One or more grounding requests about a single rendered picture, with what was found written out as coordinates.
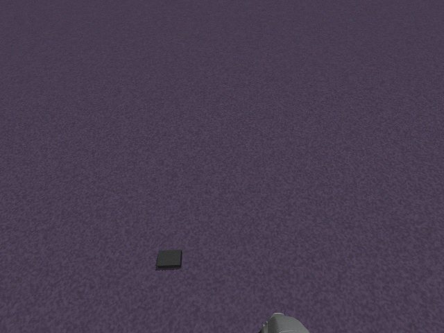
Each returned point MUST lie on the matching small box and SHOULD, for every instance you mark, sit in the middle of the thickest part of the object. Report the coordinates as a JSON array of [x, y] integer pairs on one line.
[[169, 259]]

